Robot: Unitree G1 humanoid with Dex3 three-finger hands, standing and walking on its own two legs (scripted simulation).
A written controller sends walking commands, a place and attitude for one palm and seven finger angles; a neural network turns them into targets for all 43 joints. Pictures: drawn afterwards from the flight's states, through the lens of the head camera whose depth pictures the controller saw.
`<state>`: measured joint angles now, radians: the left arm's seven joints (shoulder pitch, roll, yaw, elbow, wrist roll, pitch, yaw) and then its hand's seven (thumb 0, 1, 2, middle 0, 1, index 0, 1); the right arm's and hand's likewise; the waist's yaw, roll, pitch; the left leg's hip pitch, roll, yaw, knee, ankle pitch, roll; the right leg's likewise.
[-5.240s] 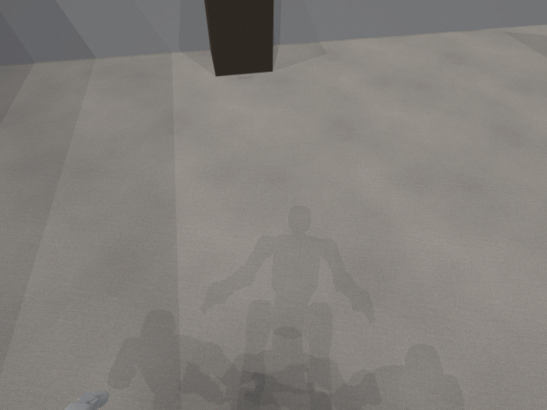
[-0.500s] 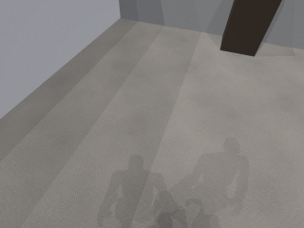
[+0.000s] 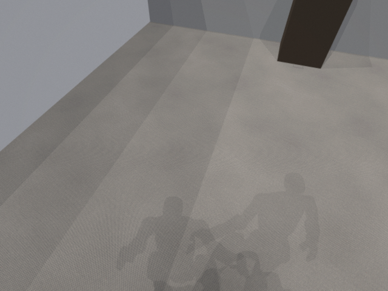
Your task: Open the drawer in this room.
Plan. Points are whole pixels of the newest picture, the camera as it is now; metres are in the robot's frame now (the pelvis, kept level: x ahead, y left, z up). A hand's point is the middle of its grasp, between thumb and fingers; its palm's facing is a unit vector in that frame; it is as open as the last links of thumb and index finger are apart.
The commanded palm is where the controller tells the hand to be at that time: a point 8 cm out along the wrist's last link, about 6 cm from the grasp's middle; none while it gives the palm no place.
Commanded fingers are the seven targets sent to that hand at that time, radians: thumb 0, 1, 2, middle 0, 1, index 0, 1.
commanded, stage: turn or walk to find it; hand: left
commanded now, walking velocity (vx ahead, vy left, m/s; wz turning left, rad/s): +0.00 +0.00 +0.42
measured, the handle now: out of the picture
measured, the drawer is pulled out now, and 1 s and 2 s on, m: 0.00 0.00 0.00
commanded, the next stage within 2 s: stand and wait in 0.48 s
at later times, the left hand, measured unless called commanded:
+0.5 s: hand out of the picture +0.02 +0.22 -0.20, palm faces +0.19 -0.96 -0.21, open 7.4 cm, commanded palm none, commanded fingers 0.00 0.90 0.90 -0.20 -0.30 -0.20 -0.30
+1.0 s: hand out of the picture +0.00 +0.16 -0.16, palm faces +0.38 -0.88 -0.27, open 7.4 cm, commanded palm none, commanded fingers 0.00 0.90 0.90 -0.20 -0.30 -0.20 -0.30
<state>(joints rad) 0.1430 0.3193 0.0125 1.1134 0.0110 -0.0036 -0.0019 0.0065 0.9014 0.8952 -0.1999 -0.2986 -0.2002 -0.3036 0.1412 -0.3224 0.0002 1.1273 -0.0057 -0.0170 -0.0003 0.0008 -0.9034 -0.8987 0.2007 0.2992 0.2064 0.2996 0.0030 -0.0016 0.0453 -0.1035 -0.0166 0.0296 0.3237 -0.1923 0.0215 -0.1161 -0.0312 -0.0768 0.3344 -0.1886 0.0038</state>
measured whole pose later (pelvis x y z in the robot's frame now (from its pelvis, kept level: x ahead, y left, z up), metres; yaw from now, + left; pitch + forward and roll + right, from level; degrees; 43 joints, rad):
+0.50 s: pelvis +0.00 +0.02 -0.02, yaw +11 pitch +0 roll -1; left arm 0.18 0.23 0.03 0.98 0.01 0.06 0.02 0.01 0.90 0.89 -0.20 -0.30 -0.20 -0.30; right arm 0.19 -0.19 -0.02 0.99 -0.02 0.03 0.02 0.00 -0.90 -0.90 0.20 0.30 0.21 0.30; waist -0.01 -0.04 0.10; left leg -0.32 -0.02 0.07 0.65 -0.31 0.06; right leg -0.32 -0.11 -0.13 0.86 -0.52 0.04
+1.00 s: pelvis +0.00 -0.04 -0.01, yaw +22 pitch +0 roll +1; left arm 0.22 0.16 0.04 0.94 0.02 0.02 0.03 0.01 0.90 0.90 -0.20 -0.30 -0.20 -0.30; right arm 0.23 -0.24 -0.09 1.00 -0.02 0.07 0.01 0.00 -0.91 -0.90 0.20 0.30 0.20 0.30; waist -0.02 0.05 0.04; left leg -0.48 -0.05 -0.05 0.98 -0.41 -0.02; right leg -0.23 -0.05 -0.08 0.54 -0.31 -0.02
